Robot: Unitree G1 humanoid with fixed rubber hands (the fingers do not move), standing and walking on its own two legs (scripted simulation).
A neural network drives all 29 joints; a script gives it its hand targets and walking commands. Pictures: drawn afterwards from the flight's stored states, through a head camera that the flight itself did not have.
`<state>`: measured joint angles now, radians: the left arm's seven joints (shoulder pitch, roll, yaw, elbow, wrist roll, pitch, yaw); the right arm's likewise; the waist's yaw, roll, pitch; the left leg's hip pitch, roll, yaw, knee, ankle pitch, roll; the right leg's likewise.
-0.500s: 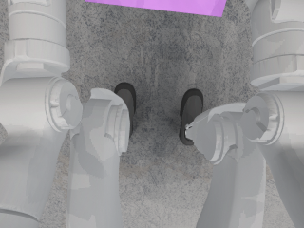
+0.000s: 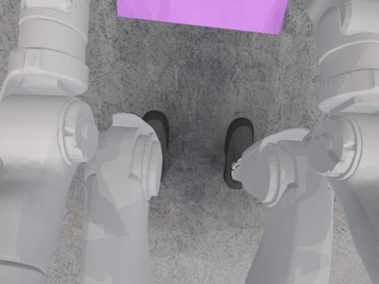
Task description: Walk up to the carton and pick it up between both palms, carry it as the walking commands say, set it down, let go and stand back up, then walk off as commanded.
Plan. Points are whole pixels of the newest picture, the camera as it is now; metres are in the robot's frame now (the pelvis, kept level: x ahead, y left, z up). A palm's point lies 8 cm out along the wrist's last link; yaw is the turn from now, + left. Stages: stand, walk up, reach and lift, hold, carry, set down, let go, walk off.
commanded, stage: set down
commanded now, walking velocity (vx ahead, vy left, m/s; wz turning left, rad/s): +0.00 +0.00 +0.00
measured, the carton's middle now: out of the picture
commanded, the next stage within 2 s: none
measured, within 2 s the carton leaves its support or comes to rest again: rests again in 0.52 s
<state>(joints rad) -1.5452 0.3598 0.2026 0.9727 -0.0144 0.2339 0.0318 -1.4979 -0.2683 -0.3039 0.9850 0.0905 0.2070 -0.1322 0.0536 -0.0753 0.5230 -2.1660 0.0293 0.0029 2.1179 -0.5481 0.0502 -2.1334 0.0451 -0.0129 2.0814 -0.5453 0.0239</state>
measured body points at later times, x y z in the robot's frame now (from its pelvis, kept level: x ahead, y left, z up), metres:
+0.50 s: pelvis +0.00 +0.00 -0.01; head +0.39 +0.06 +0.19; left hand +0.56 +0.22 -0.22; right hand +0.57 -0.12 -0.22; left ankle +0.12 +0.11 -0.36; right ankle +0.13 -0.12 -0.36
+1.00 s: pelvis +0.01 +0.00 -0.02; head +0.40 +0.05 +0.17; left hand +0.57 +0.22 -0.23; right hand +0.58 -0.13 -0.23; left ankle +0.12 +0.11 -0.36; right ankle +0.13 -0.12 -0.36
